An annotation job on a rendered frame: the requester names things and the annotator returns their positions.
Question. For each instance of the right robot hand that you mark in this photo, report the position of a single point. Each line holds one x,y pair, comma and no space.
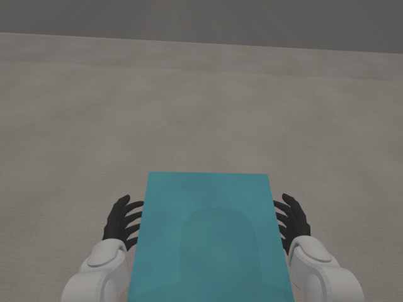
295,221

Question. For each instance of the robot left forearm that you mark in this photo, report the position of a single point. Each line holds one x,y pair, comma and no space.
102,277

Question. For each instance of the left robot hand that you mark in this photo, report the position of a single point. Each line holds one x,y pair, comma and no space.
117,222

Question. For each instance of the robot right forearm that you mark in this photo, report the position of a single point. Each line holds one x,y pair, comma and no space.
318,274

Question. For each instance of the carton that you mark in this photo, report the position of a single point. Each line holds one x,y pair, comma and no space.
209,237

